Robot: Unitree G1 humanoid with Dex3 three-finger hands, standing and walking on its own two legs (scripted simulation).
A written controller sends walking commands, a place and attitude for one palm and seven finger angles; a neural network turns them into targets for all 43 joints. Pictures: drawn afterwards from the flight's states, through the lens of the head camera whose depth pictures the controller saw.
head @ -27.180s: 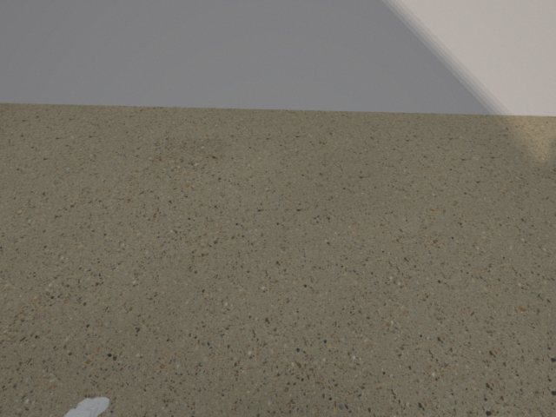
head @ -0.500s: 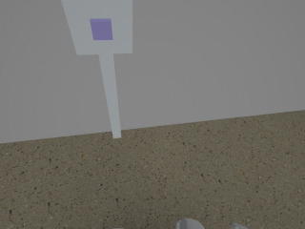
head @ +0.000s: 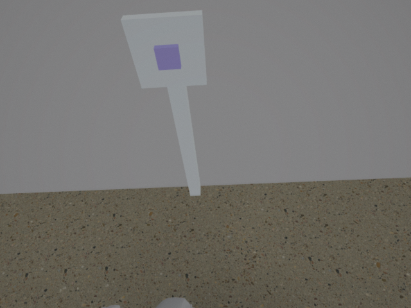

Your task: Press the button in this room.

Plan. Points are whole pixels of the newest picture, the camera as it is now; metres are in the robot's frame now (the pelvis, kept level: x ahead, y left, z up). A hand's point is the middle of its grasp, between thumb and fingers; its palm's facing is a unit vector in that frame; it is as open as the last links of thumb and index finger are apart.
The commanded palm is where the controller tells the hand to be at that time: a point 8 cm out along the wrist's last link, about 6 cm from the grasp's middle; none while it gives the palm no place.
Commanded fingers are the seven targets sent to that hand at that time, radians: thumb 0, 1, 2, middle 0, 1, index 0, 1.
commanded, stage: take the last steps up to it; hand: left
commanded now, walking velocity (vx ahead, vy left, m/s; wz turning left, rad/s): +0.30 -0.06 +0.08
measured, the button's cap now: (168, 56) +0.75 +0.13 +0.10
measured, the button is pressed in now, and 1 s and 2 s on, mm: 0 0 0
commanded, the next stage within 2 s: come to a stop and stand still in 0.86 s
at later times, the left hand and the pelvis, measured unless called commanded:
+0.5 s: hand out of the picture +0.03 +0.22 -0.17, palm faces +0.08 -0.98 -0.15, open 7.4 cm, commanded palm none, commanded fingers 0.00 0.90 0.90 -0.20 -0.30 -0.20 -0.30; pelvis +0.06 +0.04 +0.01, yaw +2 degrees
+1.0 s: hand (158, 248) +0.29 +0.15 -0.17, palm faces +0.06 -0.98 -0.20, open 7.3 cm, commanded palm none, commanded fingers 0.00 0.90 0.90 -0.20 -0.30 -0.20 -0.30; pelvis +0.24 -0.04 +0.00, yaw +2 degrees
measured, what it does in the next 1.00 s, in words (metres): walks ahead: left foot, then right foot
